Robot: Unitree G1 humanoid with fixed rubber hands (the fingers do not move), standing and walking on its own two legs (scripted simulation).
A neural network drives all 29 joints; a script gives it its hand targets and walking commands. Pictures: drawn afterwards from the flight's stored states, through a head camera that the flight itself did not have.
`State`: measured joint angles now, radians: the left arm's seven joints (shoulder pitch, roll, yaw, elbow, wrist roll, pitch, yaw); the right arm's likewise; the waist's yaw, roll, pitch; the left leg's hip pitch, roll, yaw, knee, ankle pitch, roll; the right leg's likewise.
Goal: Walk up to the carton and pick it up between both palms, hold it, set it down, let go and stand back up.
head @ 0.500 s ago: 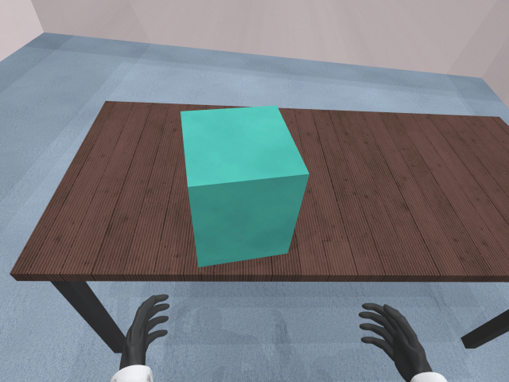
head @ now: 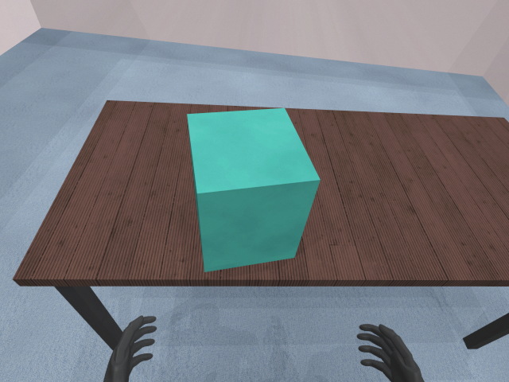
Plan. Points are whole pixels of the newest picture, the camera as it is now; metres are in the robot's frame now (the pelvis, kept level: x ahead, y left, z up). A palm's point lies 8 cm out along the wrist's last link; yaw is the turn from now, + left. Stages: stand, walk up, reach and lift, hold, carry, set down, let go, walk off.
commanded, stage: set down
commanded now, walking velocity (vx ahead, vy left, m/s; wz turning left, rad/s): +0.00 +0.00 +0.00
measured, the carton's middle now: (244, 190) +0.49 +0.03 +0.00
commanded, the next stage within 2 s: let go in 0.64 s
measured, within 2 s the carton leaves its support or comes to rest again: neither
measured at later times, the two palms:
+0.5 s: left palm out of the picture +0.15 +0.22 -0.07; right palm out of the picture +0.15 -0.22 -0.07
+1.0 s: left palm out of the picture +0.15 +0.24 -0.08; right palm out of the picture +0.15 -0.21 -0.09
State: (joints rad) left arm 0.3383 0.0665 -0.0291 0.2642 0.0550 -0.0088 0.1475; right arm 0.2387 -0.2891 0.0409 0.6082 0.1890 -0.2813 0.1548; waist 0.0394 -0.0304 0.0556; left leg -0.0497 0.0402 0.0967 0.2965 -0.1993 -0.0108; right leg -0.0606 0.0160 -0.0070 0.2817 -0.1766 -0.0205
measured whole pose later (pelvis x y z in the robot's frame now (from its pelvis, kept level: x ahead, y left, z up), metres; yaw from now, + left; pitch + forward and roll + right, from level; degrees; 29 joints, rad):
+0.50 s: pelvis -0.01 +0.01 +0.00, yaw +0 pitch -3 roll +0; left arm 0.27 0.15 -0.01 0.37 0.01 0.07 0.08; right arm 0.22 -0.22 0.01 0.63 0.09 -0.21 0.10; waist 0.03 -0.02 0.06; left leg -0.07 0.03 0.09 0.32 -0.20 0.00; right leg -0.08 0.01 -0.01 0.31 -0.18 -0.01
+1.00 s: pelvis +0.00 +0.01 +0.00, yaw +1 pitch -3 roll +0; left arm 0.20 0.20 0.02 0.50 0.00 0.11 0.01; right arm 0.17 -0.18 -0.01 0.73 0.01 -0.22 0.03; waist 0.01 -0.01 0.09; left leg -0.07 0.03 0.09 0.36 -0.23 0.00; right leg -0.08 0.01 -0.02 0.34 -0.21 -0.01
